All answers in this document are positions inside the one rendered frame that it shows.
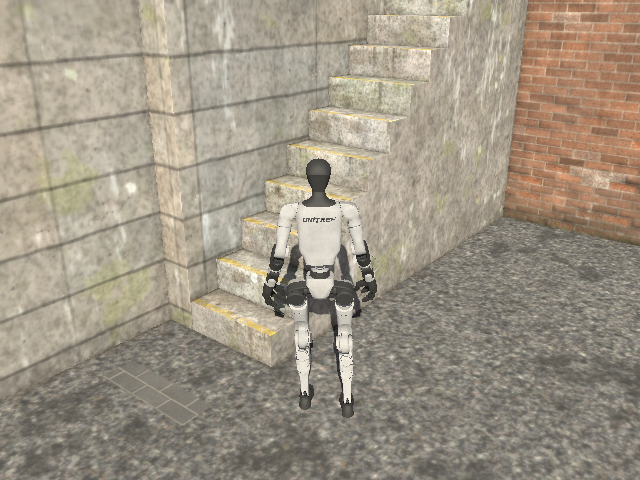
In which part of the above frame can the right robot hand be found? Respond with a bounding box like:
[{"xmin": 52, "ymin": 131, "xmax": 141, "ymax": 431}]
[{"xmin": 354, "ymin": 279, "xmax": 377, "ymax": 302}]

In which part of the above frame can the right robot forearm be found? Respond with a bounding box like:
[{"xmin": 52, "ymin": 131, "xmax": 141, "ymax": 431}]
[{"xmin": 356, "ymin": 240, "xmax": 375, "ymax": 282}]

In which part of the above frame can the robot left upper arm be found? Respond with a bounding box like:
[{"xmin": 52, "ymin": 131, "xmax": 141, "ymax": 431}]
[{"xmin": 274, "ymin": 202, "xmax": 298, "ymax": 259}]

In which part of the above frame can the left robot hand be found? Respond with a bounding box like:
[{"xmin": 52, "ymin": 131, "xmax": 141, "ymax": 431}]
[{"xmin": 262, "ymin": 283, "xmax": 285, "ymax": 307}]

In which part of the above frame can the robot right foot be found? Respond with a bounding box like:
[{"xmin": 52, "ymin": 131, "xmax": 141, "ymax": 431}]
[{"xmin": 339, "ymin": 391, "xmax": 354, "ymax": 418}]

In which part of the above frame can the left robot forearm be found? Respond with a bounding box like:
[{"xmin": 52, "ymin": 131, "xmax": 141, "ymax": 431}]
[{"xmin": 265, "ymin": 244, "xmax": 284, "ymax": 287}]

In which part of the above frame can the robot right upper arm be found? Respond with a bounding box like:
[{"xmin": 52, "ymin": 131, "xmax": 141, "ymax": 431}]
[{"xmin": 340, "ymin": 201, "xmax": 366, "ymax": 255}]

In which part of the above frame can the robot right shin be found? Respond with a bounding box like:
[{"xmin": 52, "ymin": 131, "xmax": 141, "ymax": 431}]
[{"xmin": 339, "ymin": 335, "xmax": 354, "ymax": 404}]

